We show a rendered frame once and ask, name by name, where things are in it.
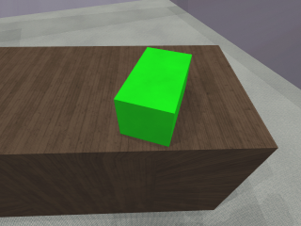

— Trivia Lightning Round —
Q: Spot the pedestal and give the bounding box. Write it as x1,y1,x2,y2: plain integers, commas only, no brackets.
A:
0,45,278,218

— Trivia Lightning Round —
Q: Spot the carton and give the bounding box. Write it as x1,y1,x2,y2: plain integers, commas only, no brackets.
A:
114,47,192,147

